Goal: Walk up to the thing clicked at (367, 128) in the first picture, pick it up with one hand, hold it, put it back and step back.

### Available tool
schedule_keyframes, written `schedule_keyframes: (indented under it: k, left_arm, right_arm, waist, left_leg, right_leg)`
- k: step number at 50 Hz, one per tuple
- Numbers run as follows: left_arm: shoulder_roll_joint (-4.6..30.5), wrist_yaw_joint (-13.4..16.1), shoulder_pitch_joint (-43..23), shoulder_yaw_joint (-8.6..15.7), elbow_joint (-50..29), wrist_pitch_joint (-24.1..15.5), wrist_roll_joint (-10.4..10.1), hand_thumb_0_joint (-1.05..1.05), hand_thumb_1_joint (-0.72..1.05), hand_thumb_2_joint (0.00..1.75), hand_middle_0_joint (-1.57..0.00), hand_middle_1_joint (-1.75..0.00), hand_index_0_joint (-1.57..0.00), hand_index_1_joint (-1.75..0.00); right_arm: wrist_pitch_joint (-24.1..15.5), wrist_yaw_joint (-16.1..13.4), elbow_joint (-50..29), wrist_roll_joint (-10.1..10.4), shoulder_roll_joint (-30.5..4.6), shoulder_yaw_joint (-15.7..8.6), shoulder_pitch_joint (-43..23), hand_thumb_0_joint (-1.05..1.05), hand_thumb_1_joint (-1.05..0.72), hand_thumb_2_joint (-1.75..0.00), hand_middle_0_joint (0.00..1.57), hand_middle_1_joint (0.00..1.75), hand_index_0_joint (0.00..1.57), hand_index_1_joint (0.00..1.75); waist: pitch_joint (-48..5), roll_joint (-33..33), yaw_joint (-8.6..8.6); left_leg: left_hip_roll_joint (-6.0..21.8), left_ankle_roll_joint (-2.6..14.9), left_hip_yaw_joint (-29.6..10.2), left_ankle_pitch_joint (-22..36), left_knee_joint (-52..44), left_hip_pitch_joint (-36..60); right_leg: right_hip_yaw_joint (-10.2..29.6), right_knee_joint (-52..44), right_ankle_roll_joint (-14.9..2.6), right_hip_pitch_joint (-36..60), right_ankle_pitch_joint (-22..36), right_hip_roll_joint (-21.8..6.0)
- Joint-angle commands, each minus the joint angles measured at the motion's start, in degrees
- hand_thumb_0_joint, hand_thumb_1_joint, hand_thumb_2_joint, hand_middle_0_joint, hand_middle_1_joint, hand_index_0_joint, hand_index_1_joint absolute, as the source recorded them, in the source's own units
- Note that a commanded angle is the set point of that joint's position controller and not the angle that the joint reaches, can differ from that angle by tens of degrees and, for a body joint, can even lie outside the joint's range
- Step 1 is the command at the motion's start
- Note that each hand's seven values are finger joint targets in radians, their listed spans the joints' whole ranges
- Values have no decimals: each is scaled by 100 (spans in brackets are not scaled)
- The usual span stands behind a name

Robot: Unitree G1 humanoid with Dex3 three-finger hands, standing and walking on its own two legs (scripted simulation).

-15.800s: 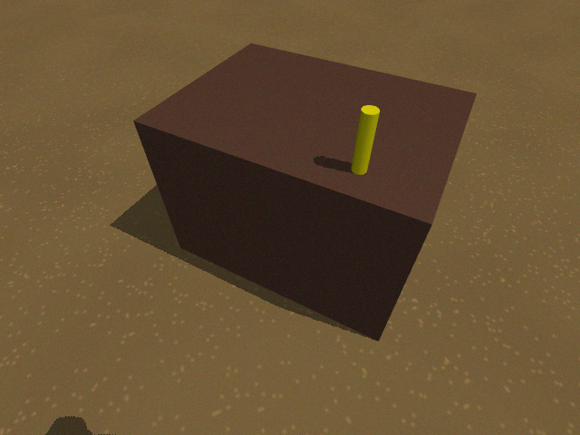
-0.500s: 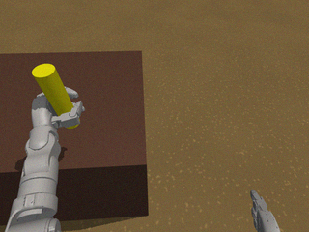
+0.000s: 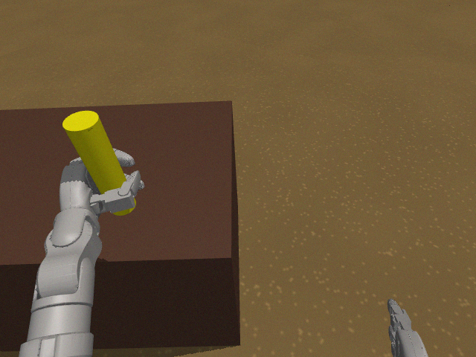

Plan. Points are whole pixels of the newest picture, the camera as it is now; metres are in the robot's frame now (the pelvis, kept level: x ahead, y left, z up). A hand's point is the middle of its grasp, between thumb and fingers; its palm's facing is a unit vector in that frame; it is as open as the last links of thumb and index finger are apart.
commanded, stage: lift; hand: left
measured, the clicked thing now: (105, 169) +0.36 +0.19 +0.19
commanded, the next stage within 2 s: hold in 0.28 s
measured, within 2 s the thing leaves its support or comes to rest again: neither
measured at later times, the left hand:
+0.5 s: hand (112, 181) +0.34 +0.18 +0.19, palm faces +0.17 -0.98 +0.01, open 5.4 cm
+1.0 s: hand (105, 171) +0.35 +0.18 +0.20, palm faces +0.16 -0.99 +0.00, open 5.4 cm
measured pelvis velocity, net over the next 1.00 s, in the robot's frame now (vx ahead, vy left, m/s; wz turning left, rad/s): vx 0.01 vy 0.01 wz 0.01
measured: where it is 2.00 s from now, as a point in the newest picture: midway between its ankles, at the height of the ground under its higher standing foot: outside the picture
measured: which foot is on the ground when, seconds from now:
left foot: down 0.00-1.00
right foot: down 0.00-1.00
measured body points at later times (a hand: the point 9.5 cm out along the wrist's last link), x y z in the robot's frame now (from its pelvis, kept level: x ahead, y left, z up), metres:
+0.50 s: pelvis +0.00 +0.00 +0.01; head -0.02 -0.02 +0.46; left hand +0.33 +0.23 +0.19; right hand +0.16 -0.26 -0.06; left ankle +0.03 +0.12 -0.71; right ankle -0.01 -0.13 -0.71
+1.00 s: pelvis +0.01 +0.01 +0.01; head -0.01 -0.01 +0.46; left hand +0.33 +0.24 +0.21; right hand +0.18 -0.25 -0.05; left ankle +0.03 +0.12 -0.71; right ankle -0.01 -0.13 -0.71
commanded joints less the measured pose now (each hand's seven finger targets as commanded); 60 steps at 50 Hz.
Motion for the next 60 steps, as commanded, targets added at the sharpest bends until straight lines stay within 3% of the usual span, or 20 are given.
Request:
schedule_keyframes:
  k: [1, 4, 11, 13, 14, 18, 22, 24, 26, 28, 32, 35, 37, 48, 49, 52, 54, 56, 57, 60]
  left_arm:
    - [1165, 20, -2341, 422, -1716, -333, -84, 0, 64, 136, -140, -147, -142, -146]
    - [1028, 17, -2364, 365, -1839, -261, -114, 0, 64, 137, -142, -148, -144, -148]
    - [992, 3, -2204, 293, -2002, -36, -115, 0, 61, 136, -142, -148, -144, -147]
    - [1042, -2, -2099, 374, -1994, 38, -130, 0, 62, 135, -142, -148, -144, -147]
    - [979, -8, -2170, 364, -2054, 66, -158, 0, 64, 136, -142, -148, -144, -148]
    - [991, 19, -2237, 375, -2353, 143, -171, 0, 62, 134, -141, -147, -144, -146]
    - [883, 16, -2096, 392, -2453, 156, -227, 0, 59, 129, -139, -143, -141, -143]
    - [884, 11, -1983, 375, -2479, 205, -240, 0, 60, 128, -139, -143, -140, -143]
    - [905, 2, -1946, 340, -2552, 309, -205, 0, 56, 127, -138, -143, -140, -142]
    - [984, 19, -1929, 376, -2596, 375, -151, 0, 54, 124, -138, -141, -139, -140]
    - [854, 49, -1902, 394, -2798, 488, -217, 0, 57, 126, -138, -142, -140, -141]
    - [875, 37, -1806, 416, -2819, 569, -230, 0, 55, 124, -136, -140, -138, -139]
    - [784, 45, -1855, 358, -2873, 618, -230, 0, 55, 124, -137, -140, -139, -140]
    - [798, 42, -1964, 344, -3210, 914, -220, 0, 54, 125, -137, -141, -140, -141]
    - [886, 50, -1967, 431, -3124, 940, -226, 0, 55, 124, -137, -141, -139, -140]
    - [595, 34, -1836, 178, -3071, 987, -234, 0, 55, 125, -136, -141, -139, -140]
    - [728, 47, -1783, 376, -3041, 1016, -269, 0, 57, 125, -137, -141, -139, -140]
    - [695, 12, -1835, 282, -3205, 1023, -257, 0, 57, 127, -137, -143, -139, -142]
    - [822, 19, -1681, 439, -3106, 1034, -256, 0, 56, 126, -137, -142, -139, -142]
    - [746, 25, -1697, 361, -3123, 1077, -222, 0, 60, 126, -136, -141, -138, -140]
  right_arm:
    - [-447, -83, -810, -6, -847, -435, -615, 0, 56, -4, 5, 5, 5, 5]
    - [-546, -54, -793, -1, -576, -158, -696, 0, 55, -5, 5, 5, 5, 5]
    - [-676, -49, -551, -1, -633, -233, -798, 0, 55, -5, 5, 5, 5, 5]
    - [-699, -66, -506, -3, -865, -436, -798, 0, 55, -5, 5, 5, 5, 5]
    - [-721, -60, -416, 3, -687, -309, -717, 0, 55, -5, 5, 5, 5, 5]
    - [-810, -71, -471, -8, -803, -407, -853, 0, 55, -5, 5, 5, 5, 5]
    - [-869, -54, -376, 7, -428, -94, -830, 0, 54, -5, 5, 5, 5, 5]
    - [-889, -99, -375, 0, -718, -352, -811, 0, 53, -5, 5, 5, 5, 5]
    - [-916, -73, -403, -2, -618, -222, -807, 0, 54, -5, 5, 5, 5, 5]
    - [-906, -78, -150, -8, -767, -417, -789, 0, 53, -5, 5, 5, 5, 5]
    - [-929, -43, -330, -2, -691, -354, -795, 0, 53, -5, 5, 5, 5, 5]
    - [-930, -47, -328, 4, -848, -507, -751, 0, 53, -5, 5, 5, 5, 5]
    - [-919, -24, -183, 17, -601, -329, -712, 0, 53, -5, 5, 5, 5, 5]
    - [-961, 12, -185, -9, -762, -422, -949, 0, 53, -5, 5, 5, 5, 5]
    - [-948, -8, -62, -6, -880, -567, -896, 0, 53, -5, 5, 5, 5, 5]
    - [-957, 7, -50, 0, -649, -355, -953, 0, 54, -5, 5, 5, 5, 5]
    - [-980, 0, -152, 2, -824, -505, -1055, 0, 54, -5, 5, 5, 5, 5]
    - [-959, 50, -60, 9, -625, -313, -862, 0, 54, -5, 5, 5, 5, 5]
    - [-938, 44, 12, 4, -737, -443, -858, 0, 54, -5, 5, 5, 5, 5]
    - [-917, 82, 2, 17, -731, -454, -808, 0, 54, -5, 5, 5, 5, 5]
  waist:
    - [-1198, -456, 9]
    - [-1144, -348, 61]
    - [-1003, -203, 57]
    - [-960, -367, 23]
    - [-949, -285, 29]
    - [-1073, -303, 71]
    - [-1029, -297, 119]
    - [-1156, -378, 65]
    - [-1149, -204, 85]
    - [-993, -32, 78]
    - [-1098, -227, 112]
    - [-1107, -371, 76]
    - [-993, -264, 115]
    - [-1223, -262, 128]
    - [-1151, -213, 78]
    - [-962, -243, 109]
    - [-1027, -424, 116]
    - [-976, -264, 157]
    - [-937, -232, 181]
    - [-827, -155, 136]
  left_leg:
    - [-76, 130, 106, 1031, -571, 1056]
    - [-79, 124, 84, 827, -683, 1130]
    - [-92, 115, 93, 834, -793, 1195]
    - [-83, 125, 69, 699, -857, 1215]
    - [-95, 130, 73, 679, -868, 1244]
    - [-59, 102, 25, 759, -934, 1352]
    - [-97, 126, 61, 847, -922, 1383]
    - [-101, 135, 62, 1155, -879, 1465]
    - [-108, 135, 80, 1265, -862, 1513]
    - [-88, 92, 57, 1189, -950, 1531]
    - [-65, 93, 10, 1337, -967, 1577]
    - [-53, 101, 2, 1599, -958, 1657]
    - [-69, 95, 16, 1594, -966, 1647]
    - [-54, 87, -55, 1887, -995, 1857]
    - [-48, 80, -51, 1877, -1020, 1876]
    - [-44, 67, -61, 1835, -1057, 1834]
    - [-67, 92, -45, 1801, -1037, 1817]
    - [-76, 85, -33, 1808, -1055, 1793]
    - [-72, 77, -36, 1787, -1065, 1774]
    - [-62, 58, -44, 1589, -1156, 1723]
  right_leg:
    - [-212, -850, -15, 56, 1375, 42]
    - [-232, -911, -35, 56, 1132, 41]
    - [-240, -1026, -62, 83, 1113, 37]
    - [-250, -1092, -58, 76, 976, 48]
    - [-243, -1125, -58, 83, 969, 33]
    - [-295, -1125, -77, 175, 992, 74]
    - [-269, -1174, -57, 263, 1068, 45]
    - [-262, -1152, -45, 353, 1405, 38]
    - [-250, -1153, -45, 391, 1536, 25]
    - [-277, -1133, -77, 305, 1428, 53]
    - [-331, -1176, -85, 508, 1549, 78]
    - [-335, -1167, -63, 543, 1799, 90]
    - [-328, -1184, -70, 491, 1787, 74]
    - [-376, -1204, -76, 716, 2027, 84]
    - [-372, -1224, -76, 629, 2006, 87]
    - [-400, -1242, -86, 549, 1923, 106]
    - [-384, -1279, -62, 641, 1953, 89]
    - [-377, -1274, -80, 632, 1948, 82]
    - [-383, -1279, -81, 649, 1915, 82]
    - [-368, -1312, -107, 565, 1757, 88]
